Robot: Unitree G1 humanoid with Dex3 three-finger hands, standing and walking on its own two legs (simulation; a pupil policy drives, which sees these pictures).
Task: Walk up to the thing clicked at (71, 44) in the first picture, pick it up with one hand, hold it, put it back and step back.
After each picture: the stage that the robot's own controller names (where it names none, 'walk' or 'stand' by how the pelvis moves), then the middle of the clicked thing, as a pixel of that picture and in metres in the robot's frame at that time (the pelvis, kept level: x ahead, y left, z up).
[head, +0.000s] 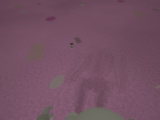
stand; (71, 45) +1.53 +0.44 -0.72
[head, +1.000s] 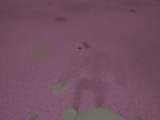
walk; (79, 50) +1.44 +0.19 -0.70
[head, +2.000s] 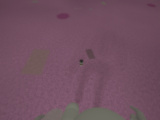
walk; (81, 62) +0.92 +0.13 -0.70
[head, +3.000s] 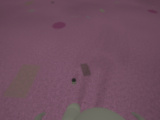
walk; (73, 81) +0.58 +0.22 -0.70
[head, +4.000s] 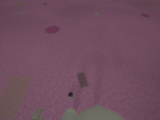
stand; (70, 95) +0.39 +0.18 -0.71
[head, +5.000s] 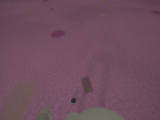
stand; (73, 101) +0.32 +0.19 -0.71
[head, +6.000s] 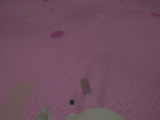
stand; (72, 103) +0.30 +0.20 -0.72
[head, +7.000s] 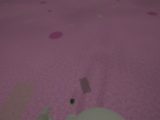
stand; (72, 102) +0.32 +0.21 -0.72
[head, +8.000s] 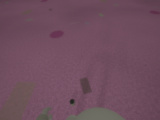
stand; (72, 102) +0.31 +0.21 -0.72
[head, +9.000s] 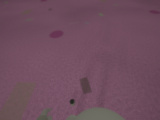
stand; (72, 102) +0.31 +0.21 -0.72
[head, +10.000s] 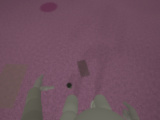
go down; (69, 85) +0.35 +0.19 -0.61
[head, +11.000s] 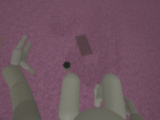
go down; (66, 66) +0.43 +0.17 -0.32
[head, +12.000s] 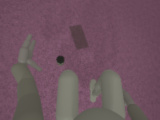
close in; (60, 60) +0.43 +0.18 -0.29
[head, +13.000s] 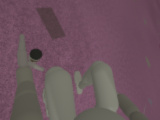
close in; (35, 56) +0.42 +0.20 -0.24
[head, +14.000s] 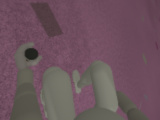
close; (30, 55) +0.41 +0.22 -0.24
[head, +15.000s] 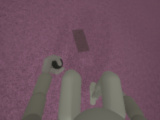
lift; (55, 64) +0.35 +0.23 -0.12
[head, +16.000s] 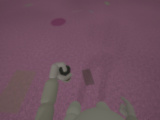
lift; (65, 74) +0.32 +0.17 +0.03
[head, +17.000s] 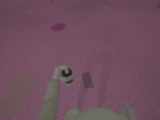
hold; (68, 76) +0.32 +0.16 +0.00
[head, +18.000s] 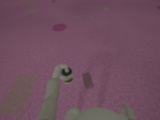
hold; (67, 75) +0.32 +0.17 +0.00
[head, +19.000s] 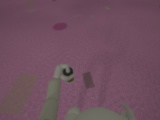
hold; (68, 75) +0.32 +0.16 +0.00
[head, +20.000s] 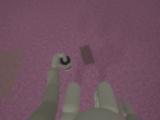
crouch; (66, 63) +0.40 +0.16 -0.08
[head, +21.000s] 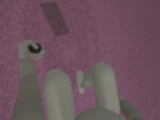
lower; (36, 51) +0.44 +0.21 -0.24
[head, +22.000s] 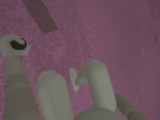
lower; (19, 47) +0.46 +0.24 -0.25
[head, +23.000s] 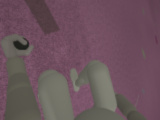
lower; (21, 47) +0.46 +0.24 -0.25
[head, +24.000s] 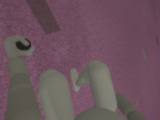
lower; (23, 47) +0.46 +0.23 -0.25
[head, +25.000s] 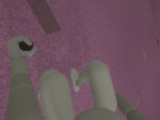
loosen; (25, 48) +0.45 +0.22 -0.25
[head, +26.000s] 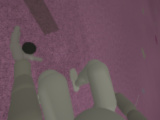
withdraw; (27, 50) +0.45 +0.20 -0.25
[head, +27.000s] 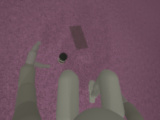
stand; (62, 58) +0.45 +0.17 -0.28
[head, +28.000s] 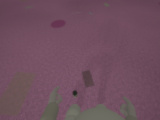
stand; (75, 93) +0.36 +0.14 -0.64
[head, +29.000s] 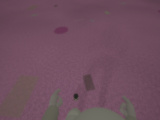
stand; (76, 97) +0.37 +0.15 -0.66
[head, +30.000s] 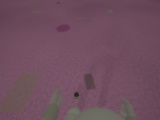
stand; (76, 95) +0.37 +0.15 -0.67
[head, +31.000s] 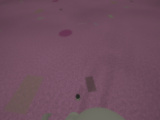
walk; (78, 97) +0.39 +0.15 -0.72
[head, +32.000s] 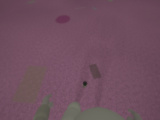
walk; (84, 84) +0.47 +0.04 -0.71
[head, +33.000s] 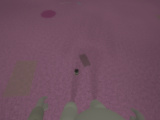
walk; (76, 72) +0.64 +0.14 -0.71
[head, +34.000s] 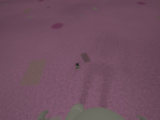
stand; (77, 66) +0.92 +0.28 -0.70
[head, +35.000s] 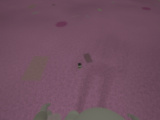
stand; (79, 65) +0.95 +0.19 -0.72
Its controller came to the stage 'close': yes
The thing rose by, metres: 0.72
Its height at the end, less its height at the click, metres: +0.00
